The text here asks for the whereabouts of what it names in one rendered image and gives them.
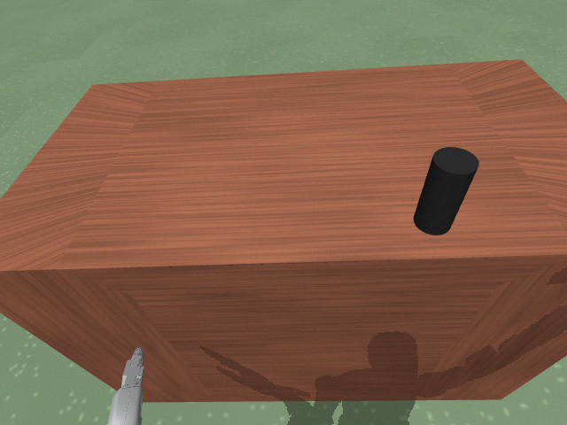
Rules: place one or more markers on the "can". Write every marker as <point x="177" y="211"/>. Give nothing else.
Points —
<point x="447" y="182"/>

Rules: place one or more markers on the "left robot hand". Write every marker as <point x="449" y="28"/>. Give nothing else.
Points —
<point x="127" y="402"/>

